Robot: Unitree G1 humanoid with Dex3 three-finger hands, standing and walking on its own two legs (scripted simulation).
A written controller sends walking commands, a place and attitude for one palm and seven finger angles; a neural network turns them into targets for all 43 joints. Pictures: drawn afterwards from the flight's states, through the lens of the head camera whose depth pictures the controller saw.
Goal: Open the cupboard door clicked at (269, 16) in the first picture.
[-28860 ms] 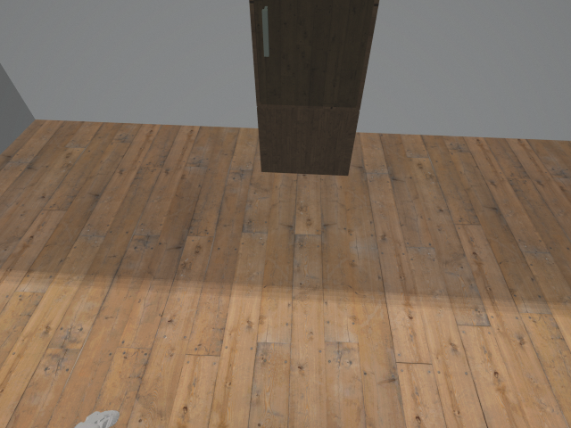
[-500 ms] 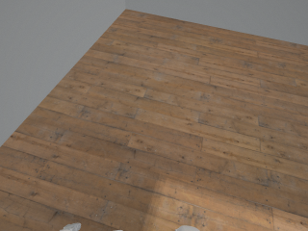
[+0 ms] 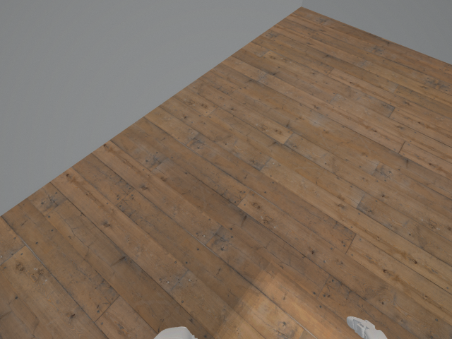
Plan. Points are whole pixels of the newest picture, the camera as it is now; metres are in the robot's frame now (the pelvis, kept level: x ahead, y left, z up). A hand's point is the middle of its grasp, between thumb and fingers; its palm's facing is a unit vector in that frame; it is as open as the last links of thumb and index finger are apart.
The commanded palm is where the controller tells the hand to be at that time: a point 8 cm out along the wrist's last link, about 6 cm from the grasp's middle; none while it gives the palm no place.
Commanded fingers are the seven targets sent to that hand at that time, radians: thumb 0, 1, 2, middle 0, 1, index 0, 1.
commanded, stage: turn to face it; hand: left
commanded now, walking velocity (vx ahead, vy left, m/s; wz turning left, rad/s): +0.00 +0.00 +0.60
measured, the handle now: out of the picture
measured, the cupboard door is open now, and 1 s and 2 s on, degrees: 45 45 45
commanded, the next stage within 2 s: none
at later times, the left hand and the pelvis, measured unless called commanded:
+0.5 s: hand out of the picture +0.06 +0.18 -0.15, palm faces +0.26 -0.92 -0.28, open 7.4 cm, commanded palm none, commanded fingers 0.00 0.90 0.90 -0.20 -0.30 -0.20 -0.30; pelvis +0.01 -0.04 +0.00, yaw +18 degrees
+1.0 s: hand out of the picture -0.01 +0.20 -0.15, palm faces +0.57 -0.77 -0.28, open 7.4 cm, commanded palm none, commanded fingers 0.00 0.90 0.90 -0.20 -0.30 -0.20 -0.30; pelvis +0.03 -0.05 +0.00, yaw +36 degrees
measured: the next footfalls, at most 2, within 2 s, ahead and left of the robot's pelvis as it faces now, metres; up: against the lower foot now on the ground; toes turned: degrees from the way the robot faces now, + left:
left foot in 0.04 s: +0.04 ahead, +0.12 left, +0.00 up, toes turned +7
right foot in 0.38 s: +0.08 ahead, -0.16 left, +0.00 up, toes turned +11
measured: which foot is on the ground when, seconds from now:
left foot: up 0.00-0.02, down 0.04-0.36, up 0.38-0.66, down 0.68-1.00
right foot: down 0.00-0.02, up 0.04-0.36, down 0.38-0.68, up 0.70-1.00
